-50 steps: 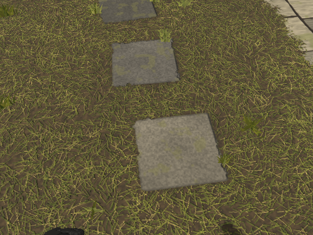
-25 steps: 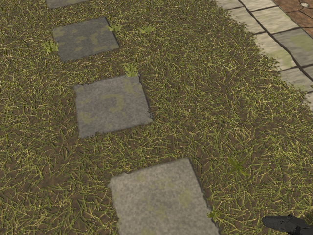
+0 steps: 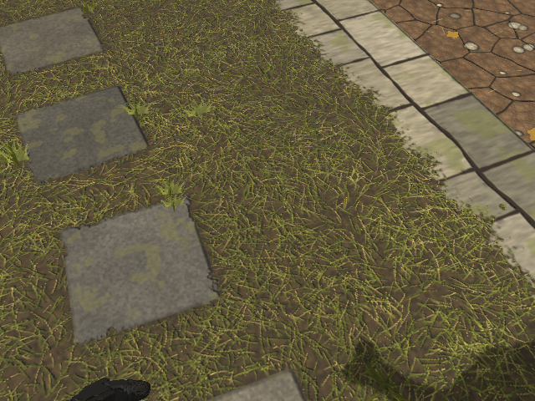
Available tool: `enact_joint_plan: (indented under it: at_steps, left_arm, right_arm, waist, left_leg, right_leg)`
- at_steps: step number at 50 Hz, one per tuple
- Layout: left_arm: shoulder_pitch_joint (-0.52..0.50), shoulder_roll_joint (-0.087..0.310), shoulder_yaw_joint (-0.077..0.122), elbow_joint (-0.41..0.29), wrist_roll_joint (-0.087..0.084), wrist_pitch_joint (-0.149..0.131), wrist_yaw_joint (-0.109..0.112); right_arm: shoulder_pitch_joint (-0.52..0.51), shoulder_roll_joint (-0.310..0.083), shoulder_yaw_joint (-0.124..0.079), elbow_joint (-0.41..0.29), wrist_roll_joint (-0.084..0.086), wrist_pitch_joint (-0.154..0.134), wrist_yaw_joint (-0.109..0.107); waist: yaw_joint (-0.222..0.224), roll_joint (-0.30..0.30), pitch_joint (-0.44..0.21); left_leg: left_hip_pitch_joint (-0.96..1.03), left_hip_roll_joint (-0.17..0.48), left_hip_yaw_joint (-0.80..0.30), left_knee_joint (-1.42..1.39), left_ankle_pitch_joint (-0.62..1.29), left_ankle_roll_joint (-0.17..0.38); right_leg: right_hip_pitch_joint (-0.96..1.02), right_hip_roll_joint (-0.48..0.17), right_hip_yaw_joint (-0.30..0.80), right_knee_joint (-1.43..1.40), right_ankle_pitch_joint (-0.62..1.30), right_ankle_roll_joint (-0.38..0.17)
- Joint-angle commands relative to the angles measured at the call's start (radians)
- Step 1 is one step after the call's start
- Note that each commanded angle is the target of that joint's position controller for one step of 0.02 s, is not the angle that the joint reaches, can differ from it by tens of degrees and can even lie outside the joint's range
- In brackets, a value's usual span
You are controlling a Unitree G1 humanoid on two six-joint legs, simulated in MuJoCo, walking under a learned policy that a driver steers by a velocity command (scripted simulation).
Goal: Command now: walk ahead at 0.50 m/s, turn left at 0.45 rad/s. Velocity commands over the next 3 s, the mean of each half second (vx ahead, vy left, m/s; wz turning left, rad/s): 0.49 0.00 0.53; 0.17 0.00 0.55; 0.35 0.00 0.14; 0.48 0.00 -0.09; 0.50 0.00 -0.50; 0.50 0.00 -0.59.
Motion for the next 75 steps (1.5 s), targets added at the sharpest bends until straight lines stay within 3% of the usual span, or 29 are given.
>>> enact_joint_plan:
  at_steps: [1, 2, 3, 4, 5, 7, 15, 22, 25, 26, 27, 28, 29, 30, 32, 34, 36, 43, 48, 52, 54, 55, 56, 57, 58, 59, 63, 69, 75]
  left_arm:
    - [0.216, 0.179, 0.061, -0.007, 0.014, -0.038, 0.029]
    - [0.348, 0.270, 0.083, -0.004, 0.037, -0.039, 0.045]
    - [0.347, 0.316, 0.102, 0.013, 0.024, -0.015, 0.046]
    - [0.289, 0.217, 0.083, -0.001, 0.017, -0.008, 0.041]
    - [0.235, 0.145, 0.066, -0.011, 0.007, -0.011, 0.035]
    - [0.212, 0.102, 0.054, -0.001, 0.005, -0.024, 0.035]
    - [0.308, 0.122, 0.071, 0.067, -0.009, -0.048, 0.027]
    - [0.377, 0.170, 0.086, 0.118, -0.007, -0.030, 0.034]
    - [0.378, 0.209, 0.093, 0.132, -0.012, -0.007, 0.046]
    - [0.367, 0.213, 0.093, 0.127, -0.023, -0.002, 0.048]
    - [0.375, 0.184, 0.084, 0.097, -0.022, -0.005, 0.045]
    - [0.456, 0.080, 0.063, 0.033, -0.033, -0.002, 0.032]
    - [0.358, 0.169, 0.081, 0.032, -0.008, 0.006, 0.036]
    - [0.300, 0.134, 0.071, 0.012, -0.028, 0.005, 0.037]
    - [0.282, 0.131, 0.068, 0.022, -0.003, 0.016, 0.041]
    - [0.331, 0.129, 0.071, 0.029, 0.014, 0.054, 0.036]
    - [0.336, 0.110, 0.068, 0.024, 0.009, 0.072, 0.035]
    - [0.161, 0.121, 0.070, -0.035, 0.003, 0.093, 0.044]
    - [0.116, 0.119, 0.063, -0.043, -0.011, 0.089, 0.049]
    - [0.102, 0.115, 0.057, -0.050, -0.008, 0.069, 0.035]
    - [0.165, 0.093, 0.051, -0.030, -0.006, 0.050, 0.034]
    - [0.217, 0.082, 0.047, -0.012, 0.001, 0.034, 0.040]
    - [0.271, 0.136, 0.054, -0.001, 0.015, 0.019, 0.051]
    - [0.320, 0.262, 0.084, 0.011, 0.015, 0.019, 0.049]
    - [0.354, 0.254, 0.097, 0.045, 0.009, 0.023, 0.042]
    - [0.328, 0.196, 0.083, 0.043, -0.003, 0.018, 0.033]
    - [0.301, 0.136, 0.070, 0.065, -0.015, -0.005, 0.022]
    - [0.409, 0.130, 0.075, 0.139, -0.020, -0.017, 0.016]
    - [0.450, 0.163, 0.081, 0.187, -0.012, -0.018, 0.018]
  right_arm:
    - [-0.078, -0.152, -0.037, -0.090, 0.008, -0.018, -0.006]
    - [-0.073, -0.063, -0.014, -0.132, 0.031, -0.026, -0.005]
    - [-0.022, -0.077, -0.015, -0.156, 0.022, -0.015, -0.008]
    - [-0.028, -0.126, -0.025, -0.123, -0.003, 0.004, -0.011]
    - [-0.069, -0.117, -0.026, -0.118, -0.010, 0.008, 0.001]
    - [-0.104, -0.095, -0.025, -0.125, -0.021, 0.022, 0.018]
    - [-0.309, -0.065, -0.009, -0.212, -0.026, 0.049, 0.055]
    - [-0.491, -0.059, 0.014, -0.287, -0.030, 0.043, 0.072]
    - [-0.342, -0.081, 0.001, -0.253, -0.047, 0.030, 0.050]
    - [-0.185, -0.104, -0.013, -0.204, -0.059, 0.015, 0.036]
    - [-0.062, -0.185, -0.040, -0.171, -0.066, 0.008, 0.018]
    - [-0.104, -0.330, -0.071, -0.202, -0.042, 0.014, 0.009]
    - [-0.027, -0.304, -0.079, -0.210, 0.012, 0.030, -0.003]
    - [-0.108, -0.267, -0.066, -0.201, 0.014, 0.034, -0.013]
    - [-0.217, -0.156, -0.035, -0.209, 0.021, 0.040, -0.020]
    - [-0.252, -0.135, -0.024, -0.217, 0.016, 0.040, -0.019]
    - [-0.232, -0.170, -0.036, -0.208, 0.005, 0.029, -0.012]
    - [-0.159, -0.186, -0.045, -0.202, 0.002, 0.050, -0.022]
    - [-0.121, -0.168, -0.038, -0.192, -0.012, 0.058, -0.026]
    - [-0.106, -0.167, -0.033, -0.179, -0.025, 0.062, -0.020]
    - [-0.132, -0.165, -0.029, -0.173, -0.019, 0.061, -0.023]
    - [-0.142, -0.140, -0.019, -0.173, -0.010, 0.053, -0.028]
    - [-0.144, -0.065, 0.003, -0.189, -0.005, 0.038, -0.028]
    - [-0.163, -0.056, 0.009, -0.220, 0.005, 0.027, -0.026]
    - [-0.201, -0.155, -0.014, -0.220, -0.031, 0.022, -0.027]
    - [-0.206, -0.161, -0.020, -0.205, -0.032, 0.016, -0.016]
    - [-0.212, -0.118, -0.008, -0.174, -0.036, 0.018, 0.020]
    - [-0.401, -0.063, 0.017, -0.220, -0.029, 0.021, 0.031]
    - [-0.485, -0.067, 0.026, -0.244, -0.019, 0.015, 0.025]
  waist:
    - [0.180, 0.009, -0.102]
    - [0.228, -0.159, -0.235]
    - [0.183, -0.284, -0.221]
    - [0.152, -0.126, -0.116]
    - [0.139, -0.056, -0.036]
    - [0.114, -0.088, 0.008]
    - [0.120, -0.064, 0.023]
    - [0.157, -0.063, 0.067]
    - [0.089, -0.081, -0.026]
    - [0.019, -0.053, -0.120]
    - [-0.026, 0.035, -0.229]
    - [0.065, 0.269, -0.355]
    - [-0.020, 0.058, -0.433]
    - [0.023, 0.072, -0.281]
    - [0.097, 0.031, -0.094]
    - [0.143, 0.048, -0.089]
    - [0.153, 0.042, -0.117]
    - [0.093, 0.091, -0.091]
    - [0.065, 0.114, -0.070]
    - [0.049, 0.128, -0.040]
    - [0.103, 0.103, 0.000]
    - [0.135, 0.068, 0.001]
    - [0.147, -0.077, -0.023]
    - [0.157, -0.237, -0.009]
    - [0.161, -0.133, 0.062]
    - [0.140, -0.051, 0.088]
    - [0.119, -0.104, 0.053]
    - [0.166, -0.090, 0.056]
    - [0.167, -0.100, 0.074]
  left_leg:
    - [-0.235, 0.136, -0.161, 0.198, 0.269, 0.077]
    - [-0.397, 0.039, -0.017, 0.486, 0.030, 0.036]
    - [-0.587, -0.018, 0.079, 0.641, -0.254, 0.031]
    - [-0.618, 0.071, 0.046, 0.740, -0.193, 0.043]
    - [-0.610, 0.098, 0.046, 0.744, -0.109, 0.039]
    - [-0.575, 0.139, 0.065, 0.717, -0.029, 0.018]
    - [-0.672, 0.161, 0.109, 0.617, 0.195, -0.033]
    - [-0.529, 0.127, 0.239, 0.284, 0.209, 0.041]
    - [-0.323, 0.011, 0.294, 0.206, 0.112, 0.099]
    - [-0.117, -0.014, 0.269, 0.112, 0.217, 0.128]
    - [0.155, 0.139, 0.087, 0.114, 0.366, 0.171]
    - [0.457, 0.492, -0.407, 0.146, 0.883, 0.351]
    - [0.423, 0.467, -0.409, 0.114, 1.040, 0.371]
    - [0.301, 0.439, -0.265, 0.090, 1.073, 0.353]
    - [0.044, 0.311, -0.143, 0.012, 0.917, 0.257]
    - [-0.088, 0.259, -0.091, -0.023, 0.905, 0.233]
    - [-0.119, 0.238, -0.079, -0.024, 0.937, 0.230]
    - [-0.088, 0.216, -0.196, -0.048, 0.584, 0.188]
    - [-0.028, 0.235, -0.228, -0.007, 0.639, 0.187]
    - [-0.071, 0.227, -0.316, -0.041, 0.170, 0.203]
    - [-0.165, 0.194, -0.334, -0.018, 0.023, 0.175]
    - [-0.243, 0.159, -0.317, 0.027, -0.025, 0.142]
    - [-0.343, 0.083, -0.213, 0.189, -0.131, 0.090]
    - [-0.547, -0.086, -0.018, 0.372, -0.235, 0.053]
    - [-0.615, -0.022, -0.016, 0.503, -0.238, 0.042]
    - [-0.613, 0.013, -0.030, 0.545, -0.167, 0.036]
    - [-0.577, 0.070, 0.068, 0.583, 0.031, -0.016]
    - [-0.613, 0.124, 0.167, 0.434, 0.134, -0.058]
    - [-0.440, 0.100, 0.213, 0.225, 0.148, -0.002]
  right_leg:
    - [0.436, -0.067, 0.085, -0.136, -0.070, -0.052]
    - [0.656, -0.325, 0.361, -0.212, -0.299, -0.116]
    - [0.645, -0.442, 0.671, -0.319, -0.436, -0.198]
    - [0.547, -0.405, 0.607, -0.310, -0.510, -0.206]
    - [0.457, -0.347, 0.471, -0.323, -0.402, -0.190]
    - [0.379, -0.271, 0.260, -0.353, -0.141, -0.159]
    - [0.417, -0.235, -0.040, -0.377, 0.265, -0.171]
    - [0.484, -0.249, -0.190, -0.318, 0.422, -0.133]
    - [0.527, -0.234, -0.247, 0.012, 0.940, -0.106]
    - [0.450, -0.211, -0.264, 0.238, 0.838, -0.079]
    - [0.216, -0.169, -0.263, 0.533, 0.394, -0.041]
    - [-0.181, 0.019, -0.203, 0.911, -0.512, 0.018]
    - [-0.187, 0.000, -0.011, 0.948, -0.421, 0.015]
    - [-0.227, -0.042, -0.001, 0.922, -0.321, 0.012]
    - [-0.174, -0.086, -0.001, 0.760, -0.250, 0.016]
    - [-0.074, -0.079, -0.004, 0.685, -0.233, 0.031]
    - [-0.054, -0.062, -0.013, 0.634, -0.200, 0.039]
    - [-0.142, -0.043, 0.026, 0.461, -0.106, 0.040]
    - [-0.092, -0.017, 0.026, 0.328, -0.150, 0.016]
    - [0.022, 0.018, 0.000, 0.169, -0.246, -0.021]
    - [0.191, 0.041, -0.022, -0.045, -0.210, -0.050]
    - [0.327, 0.021, 0.000, -0.170, -0.145, -0.067]
    - [0.448, -0.151, 0.193, -0.270, -0.253, -0.103]
    - [0.520, -0.340, 0.552, -0.380, -0.391, -0.215]
    - [0.460, -0.384, 0.607, -0.366, -0.386, -0.275]
    - [0.438, -0.335, 0.530, -0.361, -0.405, -0.270]
    - [0.450, -0.186, 0.267, -0.388, -0.093, -0.200]
    - [0.486, -0.158, 0.140, -0.384, 0.196, -0.210]
    - [0.452, -0.201, 0.109, -0.330, 0.361, -0.196]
